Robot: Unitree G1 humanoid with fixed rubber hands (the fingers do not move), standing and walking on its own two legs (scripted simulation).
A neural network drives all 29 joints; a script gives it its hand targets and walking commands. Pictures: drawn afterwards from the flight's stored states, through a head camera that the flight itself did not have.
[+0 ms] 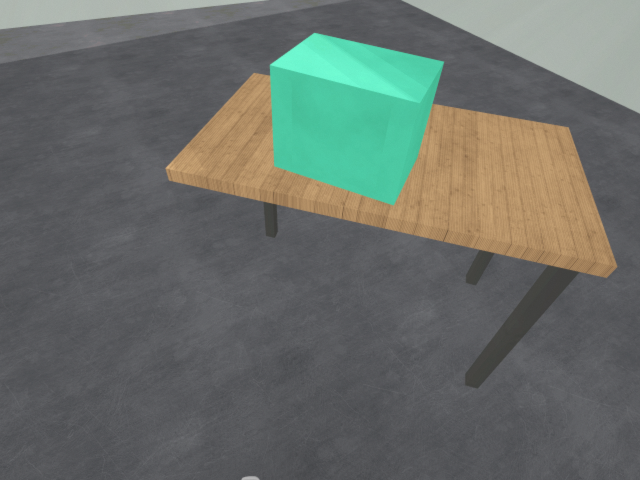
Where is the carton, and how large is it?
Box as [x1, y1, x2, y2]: [270, 33, 443, 204]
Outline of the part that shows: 313,33 270,64 274,165 393,204 417,156 443,62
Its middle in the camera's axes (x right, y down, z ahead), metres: +0.07 -0.26 +0.84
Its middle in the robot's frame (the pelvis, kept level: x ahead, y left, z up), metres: +0.82 -0.04 +0.05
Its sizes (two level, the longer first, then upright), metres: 0.292 0.199 0.234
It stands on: a table, 0.68 m high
